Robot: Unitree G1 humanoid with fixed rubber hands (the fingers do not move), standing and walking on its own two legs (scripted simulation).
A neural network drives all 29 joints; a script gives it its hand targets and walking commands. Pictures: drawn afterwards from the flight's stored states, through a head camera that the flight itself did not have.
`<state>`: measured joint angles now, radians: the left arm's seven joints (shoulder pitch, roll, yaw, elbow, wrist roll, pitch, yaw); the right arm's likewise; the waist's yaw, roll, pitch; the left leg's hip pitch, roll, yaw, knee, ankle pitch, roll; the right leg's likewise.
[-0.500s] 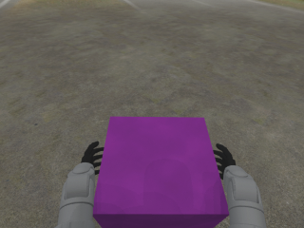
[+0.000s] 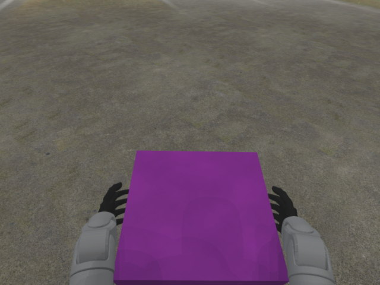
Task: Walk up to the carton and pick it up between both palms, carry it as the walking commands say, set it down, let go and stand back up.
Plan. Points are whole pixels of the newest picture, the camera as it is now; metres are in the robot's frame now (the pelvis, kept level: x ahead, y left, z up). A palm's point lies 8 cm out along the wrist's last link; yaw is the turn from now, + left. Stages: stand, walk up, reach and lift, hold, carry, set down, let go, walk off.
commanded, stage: reach and lift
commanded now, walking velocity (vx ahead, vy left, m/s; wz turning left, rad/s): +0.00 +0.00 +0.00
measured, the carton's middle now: (196, 226) +0.30 +0.00 -0.03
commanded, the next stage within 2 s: hold in 0.24 s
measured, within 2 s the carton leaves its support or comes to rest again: neither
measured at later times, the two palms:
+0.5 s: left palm (107, 218) +0.27 +0.19 +0.04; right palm (288, 223) +0.27 -0.19 +0.04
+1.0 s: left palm (105, 218) +0.27 +0.19 +0.04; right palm (285, 224) +0.27 -0.18 +0.04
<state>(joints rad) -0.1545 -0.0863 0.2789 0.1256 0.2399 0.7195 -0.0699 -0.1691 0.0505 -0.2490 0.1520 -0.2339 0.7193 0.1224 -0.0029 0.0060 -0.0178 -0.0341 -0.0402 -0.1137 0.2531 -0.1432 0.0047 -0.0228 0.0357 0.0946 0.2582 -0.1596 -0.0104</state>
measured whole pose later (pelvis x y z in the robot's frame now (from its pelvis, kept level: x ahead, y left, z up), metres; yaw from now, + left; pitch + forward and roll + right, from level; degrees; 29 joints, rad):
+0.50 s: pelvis -0.01 +0.00 +0.00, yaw +0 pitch -5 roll +0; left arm -0.19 -0.08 0.29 0.17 0.26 0.71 -0.08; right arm -0.19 0.07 -0.26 0.17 -0.25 0.72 0.12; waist 0.00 0.00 -0.01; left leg -0.04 -0.04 -0.11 0.27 -0.14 0.00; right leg -0.03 0.04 0.09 0.28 -0.16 -0.01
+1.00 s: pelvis +0.00 +0.00 +0.00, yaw +0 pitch -5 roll +0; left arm -0.17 -0.08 0.29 0.15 0.25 0.71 -0.09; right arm -0.16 0.07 -0.26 0.15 -0.25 0.72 0.11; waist 0.00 0.00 -0.01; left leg -0.03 -0.04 -0.11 0.26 -0.14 0.01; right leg -0.02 0.03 0.10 0.26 -0.16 -0.01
